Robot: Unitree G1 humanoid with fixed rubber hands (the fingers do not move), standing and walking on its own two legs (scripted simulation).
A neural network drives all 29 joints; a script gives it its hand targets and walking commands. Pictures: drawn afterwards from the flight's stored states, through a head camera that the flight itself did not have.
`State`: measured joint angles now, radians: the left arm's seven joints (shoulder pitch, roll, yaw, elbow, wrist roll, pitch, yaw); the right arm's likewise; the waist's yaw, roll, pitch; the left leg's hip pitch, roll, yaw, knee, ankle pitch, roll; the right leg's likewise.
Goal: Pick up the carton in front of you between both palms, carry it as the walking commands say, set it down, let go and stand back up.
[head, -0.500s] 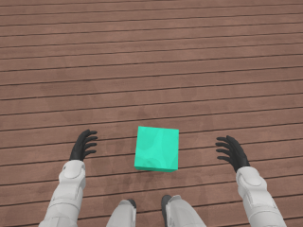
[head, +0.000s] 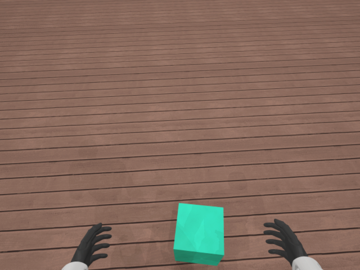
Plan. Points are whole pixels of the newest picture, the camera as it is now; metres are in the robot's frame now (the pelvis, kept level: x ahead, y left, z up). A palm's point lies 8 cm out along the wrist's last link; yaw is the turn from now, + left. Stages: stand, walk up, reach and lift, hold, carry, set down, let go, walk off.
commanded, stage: let go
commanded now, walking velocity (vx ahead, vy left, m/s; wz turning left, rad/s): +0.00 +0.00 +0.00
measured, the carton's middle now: (198, 235) +0.36 -0.06 -0.65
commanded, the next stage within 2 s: stand in 0.28 s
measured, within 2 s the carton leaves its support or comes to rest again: neither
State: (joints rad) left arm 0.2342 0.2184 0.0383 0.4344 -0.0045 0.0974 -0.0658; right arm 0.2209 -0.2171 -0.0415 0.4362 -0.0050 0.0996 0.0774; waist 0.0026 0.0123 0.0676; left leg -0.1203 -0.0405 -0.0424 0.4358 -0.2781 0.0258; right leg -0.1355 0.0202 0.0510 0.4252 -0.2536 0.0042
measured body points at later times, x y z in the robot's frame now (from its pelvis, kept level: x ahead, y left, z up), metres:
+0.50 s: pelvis +0.00 -0.01 -0.01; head +0.00 -0.02 +0.44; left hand +0.14 +0.28 -0.09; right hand +0.16 -0.29 -0.09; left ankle -0.03 +0.10 -0.74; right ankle -0.01 -0.12 -0.74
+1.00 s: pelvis +0.01 -0.02 +0.00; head +0.01 -0.02 +0.45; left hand +0.13 +0.28 -0.10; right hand +0.14 -0.31 -0.11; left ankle -0.03 +0.10 -0.74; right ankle -0.01 -0.12 -0.74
